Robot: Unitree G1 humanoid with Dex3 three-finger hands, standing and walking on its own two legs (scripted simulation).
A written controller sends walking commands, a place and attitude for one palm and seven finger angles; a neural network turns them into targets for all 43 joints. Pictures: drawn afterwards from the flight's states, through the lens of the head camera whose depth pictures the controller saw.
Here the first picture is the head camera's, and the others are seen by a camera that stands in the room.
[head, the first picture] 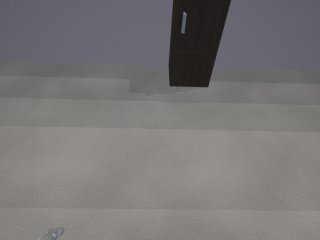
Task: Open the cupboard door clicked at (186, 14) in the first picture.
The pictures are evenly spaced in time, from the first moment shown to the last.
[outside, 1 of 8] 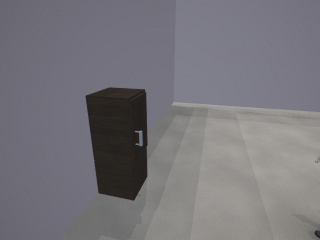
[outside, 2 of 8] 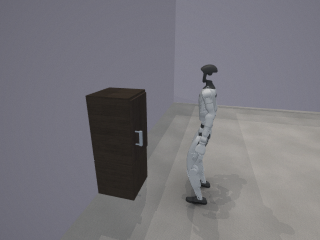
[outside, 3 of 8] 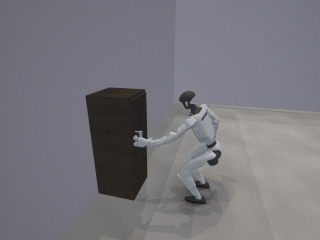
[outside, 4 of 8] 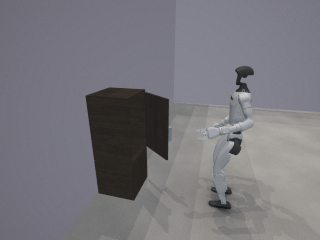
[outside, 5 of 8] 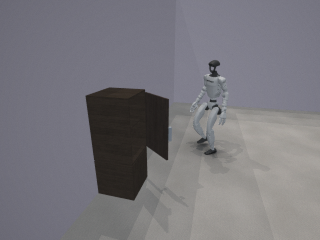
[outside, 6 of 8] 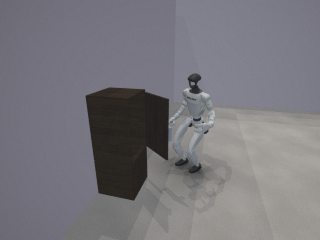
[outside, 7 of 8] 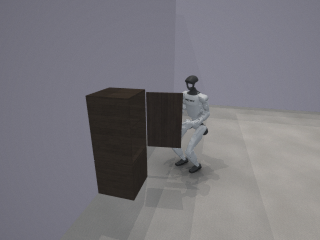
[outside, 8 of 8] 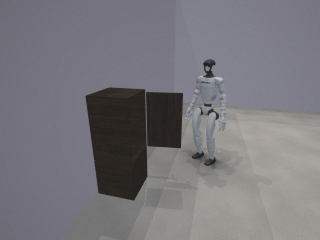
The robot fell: no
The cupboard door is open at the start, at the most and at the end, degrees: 0 98 98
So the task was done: yes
